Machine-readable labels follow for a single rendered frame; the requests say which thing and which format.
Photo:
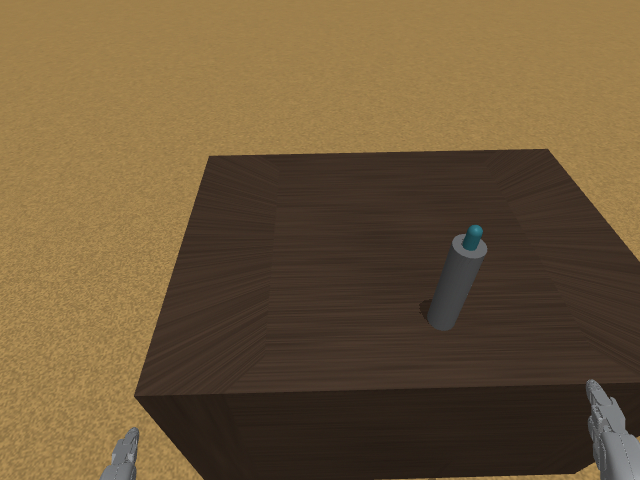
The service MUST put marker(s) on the left robot hand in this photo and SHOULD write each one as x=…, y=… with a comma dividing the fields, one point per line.
x=124, y=457

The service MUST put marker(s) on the bottle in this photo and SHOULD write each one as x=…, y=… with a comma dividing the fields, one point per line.
x=465, y=256

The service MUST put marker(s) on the right robot hand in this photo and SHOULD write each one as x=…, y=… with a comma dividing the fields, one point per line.
x=616, y=453

